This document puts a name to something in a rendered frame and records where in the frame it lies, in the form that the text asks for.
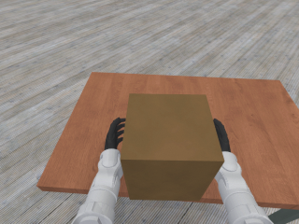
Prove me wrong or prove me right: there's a robot right hand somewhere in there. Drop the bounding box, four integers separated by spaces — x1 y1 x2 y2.
213 119 231 152

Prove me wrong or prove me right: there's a left robot forearm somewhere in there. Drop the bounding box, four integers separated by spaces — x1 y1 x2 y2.
71 148 123 224

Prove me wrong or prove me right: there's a carton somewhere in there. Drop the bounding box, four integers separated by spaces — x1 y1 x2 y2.
120 93 225 202

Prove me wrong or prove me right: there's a robot left hand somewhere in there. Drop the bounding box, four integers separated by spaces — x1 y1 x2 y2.
104 117 126 150

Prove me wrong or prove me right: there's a right robot forearm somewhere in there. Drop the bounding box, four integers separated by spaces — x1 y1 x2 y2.
214 151 274 224

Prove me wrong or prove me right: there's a table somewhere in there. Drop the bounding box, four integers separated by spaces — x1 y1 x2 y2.
36 72 299 224

